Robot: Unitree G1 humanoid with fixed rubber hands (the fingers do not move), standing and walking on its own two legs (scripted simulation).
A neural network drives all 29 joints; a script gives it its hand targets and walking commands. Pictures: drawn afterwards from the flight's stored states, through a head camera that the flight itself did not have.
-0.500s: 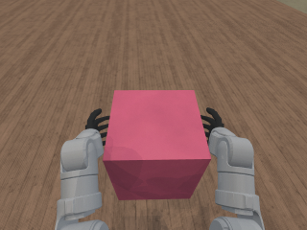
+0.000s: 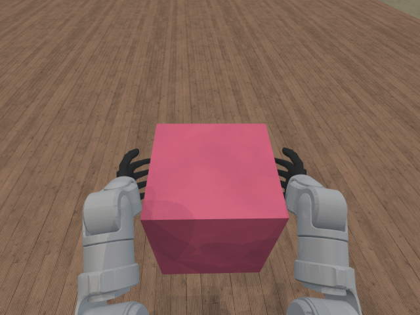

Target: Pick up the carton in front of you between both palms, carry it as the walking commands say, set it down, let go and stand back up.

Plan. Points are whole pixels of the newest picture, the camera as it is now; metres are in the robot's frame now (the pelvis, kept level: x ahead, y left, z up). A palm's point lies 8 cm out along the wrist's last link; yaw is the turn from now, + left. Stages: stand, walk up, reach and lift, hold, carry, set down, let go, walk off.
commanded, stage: carry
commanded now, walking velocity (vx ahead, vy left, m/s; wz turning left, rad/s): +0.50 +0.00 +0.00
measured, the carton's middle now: (211, 202) +0.34 +0.00 +0.05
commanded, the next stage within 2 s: none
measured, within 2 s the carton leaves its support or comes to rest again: neither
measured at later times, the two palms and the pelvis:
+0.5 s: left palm (132, 130) +0.43 +0.15 +0.16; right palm (283, 128) +0.45 -0.15 +0.16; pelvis +0.09 +0.00 +0.01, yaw -1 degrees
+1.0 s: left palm (118, 22) +0.73 +0.23 +0.27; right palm (239, 21) +0.71 -0.08 +0.28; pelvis +0.37 +0.10 +0.12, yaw -2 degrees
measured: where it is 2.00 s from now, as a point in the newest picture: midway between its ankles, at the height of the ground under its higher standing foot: (188, 172)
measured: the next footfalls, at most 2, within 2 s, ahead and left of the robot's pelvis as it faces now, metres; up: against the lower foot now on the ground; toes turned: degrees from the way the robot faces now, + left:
left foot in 0.68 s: +0.40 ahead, +0.15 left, +0.12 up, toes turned +6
right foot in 1.28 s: +0.75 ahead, +0.01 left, +0.12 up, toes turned -6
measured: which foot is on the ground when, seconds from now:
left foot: down 0.00-0.24, up 0.26-0.66, down 0.68-1.00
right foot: down 0.00-0.70, up 0.72-1.00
